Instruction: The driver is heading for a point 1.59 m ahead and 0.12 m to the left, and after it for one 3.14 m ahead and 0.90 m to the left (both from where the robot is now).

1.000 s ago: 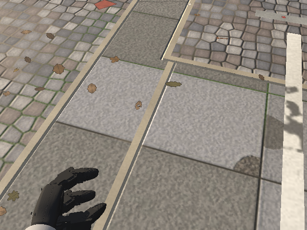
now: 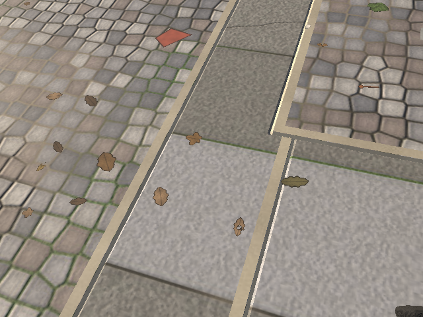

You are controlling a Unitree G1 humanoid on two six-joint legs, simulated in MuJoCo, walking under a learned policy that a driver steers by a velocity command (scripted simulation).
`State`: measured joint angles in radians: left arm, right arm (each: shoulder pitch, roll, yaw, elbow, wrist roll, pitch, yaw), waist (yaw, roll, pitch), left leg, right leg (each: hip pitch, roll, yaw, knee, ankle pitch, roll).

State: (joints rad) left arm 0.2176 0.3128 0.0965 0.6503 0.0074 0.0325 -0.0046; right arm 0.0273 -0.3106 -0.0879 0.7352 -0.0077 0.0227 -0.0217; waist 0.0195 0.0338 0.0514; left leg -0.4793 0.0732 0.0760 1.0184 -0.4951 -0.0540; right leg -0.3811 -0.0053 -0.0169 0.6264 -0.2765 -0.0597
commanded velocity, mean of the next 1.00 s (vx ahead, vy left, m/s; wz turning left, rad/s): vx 0.41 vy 0.00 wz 0.18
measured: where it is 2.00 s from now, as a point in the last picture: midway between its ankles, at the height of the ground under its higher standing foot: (138, 149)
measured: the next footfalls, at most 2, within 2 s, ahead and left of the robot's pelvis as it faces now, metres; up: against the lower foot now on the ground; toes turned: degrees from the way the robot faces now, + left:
left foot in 0.38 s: +0.12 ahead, +0.14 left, +0.00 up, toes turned -15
left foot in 1.00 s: +0.46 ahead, +0.27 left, +0.00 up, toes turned +21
